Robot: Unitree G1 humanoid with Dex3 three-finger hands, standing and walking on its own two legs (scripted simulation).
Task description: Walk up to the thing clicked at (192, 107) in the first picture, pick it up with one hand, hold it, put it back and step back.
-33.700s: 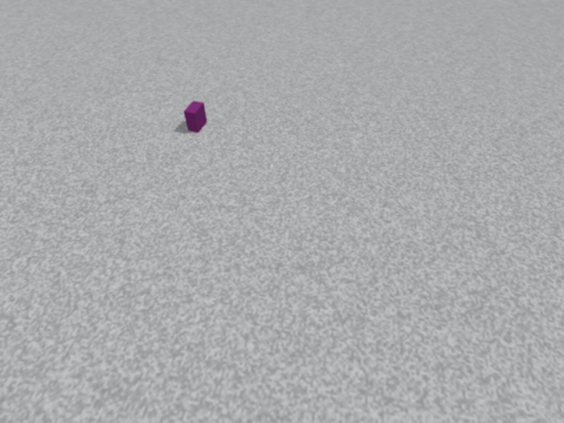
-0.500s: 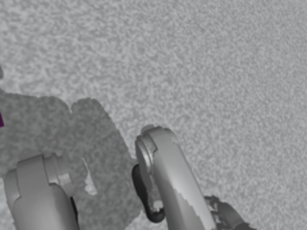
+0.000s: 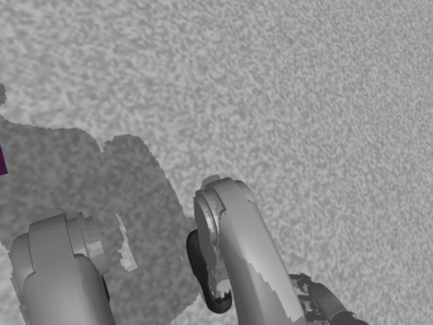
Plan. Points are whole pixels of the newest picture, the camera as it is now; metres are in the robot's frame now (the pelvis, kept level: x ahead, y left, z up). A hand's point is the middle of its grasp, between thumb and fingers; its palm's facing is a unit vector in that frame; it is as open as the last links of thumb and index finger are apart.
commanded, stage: withdraw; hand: left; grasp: from above
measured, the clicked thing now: out of the picture +0.43 +0.36 -0.25
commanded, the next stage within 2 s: home in 0.82 s
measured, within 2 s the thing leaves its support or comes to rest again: neither
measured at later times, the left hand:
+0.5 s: hand out of the picture +0.41 +0.38 -0.01, palm faces -0.55 -0.17 -0.82, open 13.8 cm
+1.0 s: hand out of the picture +0.45 +0.38 -0.10, palm faces -0.32 -0.08 -0.94, open 13.2 cm
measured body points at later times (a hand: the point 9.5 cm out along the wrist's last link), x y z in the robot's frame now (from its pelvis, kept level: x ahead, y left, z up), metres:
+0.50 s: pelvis +0.00 +0.00 +0.09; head +0.20 +0.08 +0.49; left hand +0.43 +0.39 +0.04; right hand +0.11 -0.26 -0.02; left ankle +0.07 +0.14 -0.28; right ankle +0.10 -0.12 -0.28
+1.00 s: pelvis -0.02 +0.00 +0.02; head +0.21 +0.09 +0.39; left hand +0.46 +0.38 -0.05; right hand +0.06 -0.26 -0.09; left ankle +0.07 +0.14 -0.28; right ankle +0.10 -0.12 -0.28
